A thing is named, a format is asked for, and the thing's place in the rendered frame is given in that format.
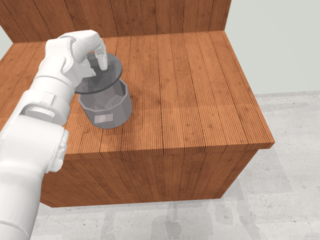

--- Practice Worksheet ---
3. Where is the robot left forearm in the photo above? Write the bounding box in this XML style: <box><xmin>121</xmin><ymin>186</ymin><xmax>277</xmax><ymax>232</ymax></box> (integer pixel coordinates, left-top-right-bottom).
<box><xmin>0</xmin><ymin>34</ymin><xmax>87</xmax><ymax>153</ymax></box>

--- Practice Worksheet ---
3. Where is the lid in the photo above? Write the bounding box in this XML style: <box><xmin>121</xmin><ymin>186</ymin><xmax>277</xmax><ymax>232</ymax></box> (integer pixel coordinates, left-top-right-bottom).
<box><xmin>75</xmin><ymin>52</ymin><xmax>123</xmax><ymax>95</ymax></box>

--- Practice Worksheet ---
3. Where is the robot left hand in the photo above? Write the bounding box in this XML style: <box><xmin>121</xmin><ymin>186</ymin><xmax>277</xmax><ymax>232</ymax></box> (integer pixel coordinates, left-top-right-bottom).
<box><xmin>64</xmin><ymin>30</ymin><xmax>108</xmax><ymax>78</ymax></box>

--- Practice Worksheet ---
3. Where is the knob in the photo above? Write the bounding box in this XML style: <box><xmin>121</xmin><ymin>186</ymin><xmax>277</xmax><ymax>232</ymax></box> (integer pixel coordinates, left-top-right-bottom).
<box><xmin>87</xmin><ymin>55</ymin><xmax>100</xmax><ymax>72</ymax></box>

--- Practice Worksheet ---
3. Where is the left robot upper arm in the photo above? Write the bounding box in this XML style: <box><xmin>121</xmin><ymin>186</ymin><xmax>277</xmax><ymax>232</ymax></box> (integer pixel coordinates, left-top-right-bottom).
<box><xmin>0</xmin><ymin>114</ymin><xmax>69</xmax><ymax>240</ymax></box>

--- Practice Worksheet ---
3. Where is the pot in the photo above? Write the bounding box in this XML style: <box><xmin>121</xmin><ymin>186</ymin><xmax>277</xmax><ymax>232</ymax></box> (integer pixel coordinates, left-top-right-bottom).
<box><xmin>78</xmin><ymin>78</ymin><xmax>132</xmax><ymax>129</ymax></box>

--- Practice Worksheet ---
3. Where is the table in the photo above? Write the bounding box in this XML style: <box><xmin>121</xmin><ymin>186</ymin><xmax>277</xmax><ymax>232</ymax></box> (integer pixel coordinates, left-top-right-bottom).
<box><xmin>0</xmin><ymin>0</ymin><xmax>275</xmax><ymax>208</ymax></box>

